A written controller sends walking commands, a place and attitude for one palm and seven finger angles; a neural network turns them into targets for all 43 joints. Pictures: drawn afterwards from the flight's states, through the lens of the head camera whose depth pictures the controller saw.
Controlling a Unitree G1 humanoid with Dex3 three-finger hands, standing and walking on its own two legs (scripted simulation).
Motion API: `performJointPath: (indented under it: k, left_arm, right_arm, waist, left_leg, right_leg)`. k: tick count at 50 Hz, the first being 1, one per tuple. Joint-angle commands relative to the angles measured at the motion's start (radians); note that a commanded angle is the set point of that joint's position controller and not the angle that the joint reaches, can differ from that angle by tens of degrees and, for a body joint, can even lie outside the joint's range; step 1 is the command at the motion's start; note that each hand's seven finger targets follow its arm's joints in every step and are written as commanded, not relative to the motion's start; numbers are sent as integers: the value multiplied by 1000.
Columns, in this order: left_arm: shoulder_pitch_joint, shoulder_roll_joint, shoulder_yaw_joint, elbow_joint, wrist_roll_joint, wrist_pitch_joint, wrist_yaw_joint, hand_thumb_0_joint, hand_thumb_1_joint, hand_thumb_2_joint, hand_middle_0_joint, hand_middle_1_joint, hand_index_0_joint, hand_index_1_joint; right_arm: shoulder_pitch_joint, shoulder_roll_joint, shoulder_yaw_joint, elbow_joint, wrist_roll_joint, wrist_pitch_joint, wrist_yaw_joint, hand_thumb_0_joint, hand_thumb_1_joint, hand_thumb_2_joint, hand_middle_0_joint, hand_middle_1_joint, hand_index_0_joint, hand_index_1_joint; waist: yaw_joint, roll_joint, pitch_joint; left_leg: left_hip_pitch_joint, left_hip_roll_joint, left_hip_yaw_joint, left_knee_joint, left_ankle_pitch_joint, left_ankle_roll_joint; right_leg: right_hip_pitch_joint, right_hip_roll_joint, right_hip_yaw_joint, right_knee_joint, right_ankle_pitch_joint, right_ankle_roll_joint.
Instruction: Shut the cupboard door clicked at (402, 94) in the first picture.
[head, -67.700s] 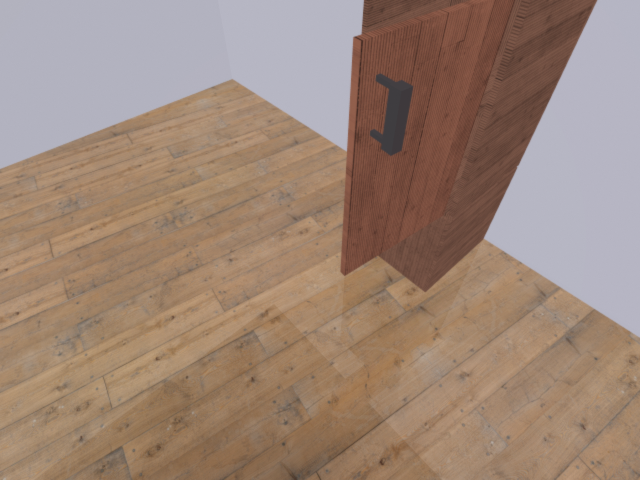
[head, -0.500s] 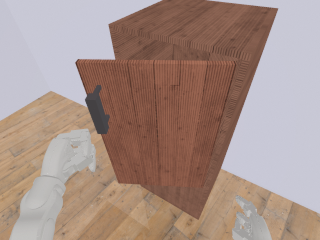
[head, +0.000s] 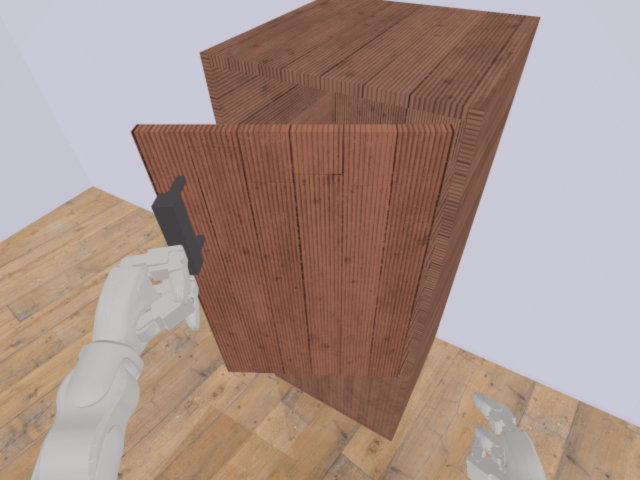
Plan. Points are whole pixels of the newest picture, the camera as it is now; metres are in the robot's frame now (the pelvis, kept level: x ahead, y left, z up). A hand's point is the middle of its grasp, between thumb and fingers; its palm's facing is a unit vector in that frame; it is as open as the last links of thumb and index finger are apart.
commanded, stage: bring the fist close to the handle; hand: left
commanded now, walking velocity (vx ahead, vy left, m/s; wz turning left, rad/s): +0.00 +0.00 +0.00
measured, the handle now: (185, 225) +0.40 +0.21 +0.14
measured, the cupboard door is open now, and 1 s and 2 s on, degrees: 27 25 9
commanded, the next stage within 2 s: push the door shut along its arc in 0.56 s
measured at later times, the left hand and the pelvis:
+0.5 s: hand (191, 291) +0.29 +0.17 +0.13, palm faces +0.05 -1.00 -0.06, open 3.1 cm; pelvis +0.00 +0.00 +0.00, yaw -1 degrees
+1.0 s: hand (210, 267) +0.33 +0.16 +0.12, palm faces -0.07 -1.00 -0.07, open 3.1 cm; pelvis +0.01 +0.00 +0.00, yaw +0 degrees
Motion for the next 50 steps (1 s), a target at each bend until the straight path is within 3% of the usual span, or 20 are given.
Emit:
performJointPath:
  k: [1, 6, 8, 10, 13, 15, 16, 20, 23, 25, 29, 30, 34, 35, 37, 42, 44, 45, 49, 50]
  left_arm:
    - [-252, 116, 81, -98, -13, -63, 9, 0, 900, 900, -1300, -1500, -1300, -1500]
    - [-360, 117, 52, -26, -10, 12, -13, 0, 900, 900, -1300, -1500, -1300, -1500]
    - [-435, 133, 61, -85, -10, -9, -6, 0, 900, 900, -1300, -1500, -1300, -1500]
    - [-433, 199, 121, -125, -10, -48, 10, 0, 900, 900, -1300, -1500, -1300, -1500]
    - [-372, 187, 145, -142, -11, -110, 25, 0, 900, 900, -1300, -1500, -1300, -1500]
    - [-302, 200, 162, -91, -7, -116, 27, 0, 900, 900, -1300, -1500, -1300, -1500]
    - [-293, 141, 114, -69, -10, -105, 19, 0, 900, 900, -1300, -1500, -1300, -1500]
    - [-270, 153, 121, 32, -10, -35, -8, 0, 900, 900, -1300, -1500, -1300, -1500]
    - [-344, 116, 67, -89, -13, -30, -23, 0, 900, 900, -1300, -1500, -1300, -1500]
    - [-381, 155, 87, -159, -12, -58, -12, 0, 900, 900, -1300, -1500, -1300, -1500]
    - [-433, 165, 99, -140, -12, -124, 13, 0, 900, 900, -1300, -1500, -1300, -1500]
    - [-435, 203, 129, -113, -8, -131, 18, 0, 900, 900, -1300, -1500, -1300, -1500]
    - [-363, 106, 44, -22, 0, -91, 2, 0, 900, 900, -1300, -1500, -1300, -1500]
    - [-370, 145, 73, 22, 5, -74, 2, 0, 900, 900, -1300, -1500, -1300, -1500]
    - [-423, 111, 23, 32, 9, -47, -15, 0, 900, 900, -1300, -1500, -1300, -1500]
    - [-584, 225, 119, 62, -3, -58, -18, 0, 900, 900, -1300, -1500, -1300, -1500]
    - [-654, 236, 129, 49, -8, -95, -24, 0, 900, 900, -1300, -1500, -1300, -1500]
    - [-648, 287, 169, 63, -8, -109, -24, 0, 900, 900, -1300, -1500, -1300, -1500]
    - [-714, 248, 129, 143, -16, -137, -60, 0, 900, 900, -1300, -1500, -1300, -1500]
    - [-731, 278, 146, 161, -12, -142, -63, 0, 900, 900, -1300, -1500, -1300, -1500]
  right_arm:
    - [-131, -111, -48, -150, 10, -46, -3, 0, -900, -900, 200, 300, 200, 300]
    - [-148, -121, -49, -162, 22, -20, -13, 0, -900, -900, 200, 300, 200, 300]
    - [-155, -116, -49, -170, 18, -24, -15, 0, -900, -900, 200, 300, 200, 300]
    - [-152, -119, -50, -172, 10, -34, -17, 0, -900, -900, 200, 300, 200, 300]
    - [-140, -105, -49, -166, 3, -45, -5, 0, -900, -900, 200, 300, 200, 300]
    - [-130, -112, -53, -159, 5, -41, 3, 0, -900, -900, 200, 300, 200, 300]
    - [-135, -106, -49, -161, 9, -39, 8, 0, -900, -900, 200, 300, 200, 300]
    - [-133, -128, -59, -161, 20, -14, 5, 0, -900, -900, 200, 300, 200, 300]
    - [-145, -118, -59, -188, 23, -15, 1, 0, -900, -900, 200, 300, 200, 300]
    - [-142, -120, -58, -189, 17, -24, -5, 0, -900, -900, 200, 300, 200, 300]
    - [-136, -113, -52, -158, 9, -40, -8, 0, -900, -900, 200, 300, 200, 300]
    - [-133, -121, -56, -145, 9, -39, -9, 0, -900, -900, 200, 300, 200, 300]
    - [-137, -115, -52, -148, 17, -32, 2, 0, -900, -900, 200, 300, 200, 300]
    - [-134, -126, -57, -140, 18, -26, 0, 0, -900, -900, 200, 300, 200, 300]
    - [-140, -123, -54, -148, 25, -15, 0, 0, -900, -900, 200, 300, 200, 300]
    - [-146, -131, -50, -143, 17, -1, -15, 0, -900, -900, 200, 300, 200, 300]
    - [-149, -125, -48, -139, 13, -5, -15, 0, -900, -900, 200, 300, 200, 300]
    - [-144, -132, -50, -133, 12, -6, -16, 0, -900, -900, 200, 300, 200, 300]
    - [-132, -126, -46, -114, 17, -7, -12, 0, -900, -900, 200, 300, 200, 300]
    - [-126, -134, -50, -109, 17, -5, -12, 0, -900, -900, 200, 300, 200, 300]
  waist:
    - [-9, -66, -93]
    - [-16, -80, -73]
    - [-10, -48, -133]
    - [3, -52, -190]
    - [19, -35, -253]
    - [20, -45, -224]
    - [11, -41, -184]
    - [-1, -108, -71]
    - [-8, -29, -144]
    - [-9, -11, -177]
    - [-25, -45, -164]
    - [-22, -45, -153]
    - [-18, -23, -130]
    - [-19, -40, -120]
    - [-32, -46, -100]
    - [-30, -104, -144]
    - [-27, -72, -198]
    - [-18, -49, -220]
    - [-42, -7, -208]
    - [-43, -8, -206]
  left_leg:
    - [117, 26, -21, -66, 192, 5]
    - [104, 21, -19, -74, 137, 9]
    - [140, 21, -21, -75, 158, 9]
    - [157, 23, -20, -70, 196, 11]
    - [177, 24, -11, -69, 285, 6]
    - [160, 25, -6, -63, 295, 5]
    - [147, 23, -3, -68, 283, 4]
    - [93, 22, -1, -70, 190, 8]
    - [146, 18, 2, -68, 221, 11]
    - [173, 22, -7, -64, 246, 12]
    - [176, 27, -18, -69, 214, 10]
    - [172, 30, -20, -68, 205, 11]
    - [162, 28, -19, -81, 200, 3]
    - [157, 30, -22, -79, 200, 5]
    - [155, 31, -23, -85, 187, 7]
    - [155, 27, -26, -85, 189, 14]
    - [183, 26, -23, -81, 231, 14]
    - [186, 27, -22, -77, 255, 14]
    - [198, 25, -19, -70, 279, 8]
    - [197, 27, -21, -67, 280, 11]
  right_leg:
    - [-74, -39, 20, -117, 304, 43]
    - [-81, -47, 42, -152, 235, 51]
    - [-63, -44, 39, -142, 252, 45]
    - [-29, -44, 42, -131, 304, 46]
    - [19, -45, 31, -94, 434, 43]
    - [19, -47, 29, -94, 471, 48]
    - [2, -49, 26, -97, 470, 50]
    - [-46, -51, 46, -144, 376, 68]
    - [-38, -48, 39, -129, 390, 60]
    - [-35, -40, 30, -121, 388, 52]
    - [-66, -34, 23, -119, 324, 47]
    - [-66, -34, 25, -123, 305, 45]
    - [-75, -34, 17, -122, 302, 40]
    - [-69, -36, 19, -125, 305, 41]
    - [-88, -37, 16, -129, 290, 43]
    - [-60, -40, 29, -136, 289, 45]
    - [-35, -39, 32, -123, 336, 40]
    - [-16, -42, 36, -118, 363, 38]
    - [-40, -39, 30, -113, 396, 35]
    - [-39, -40, 32, -116, 391, 34]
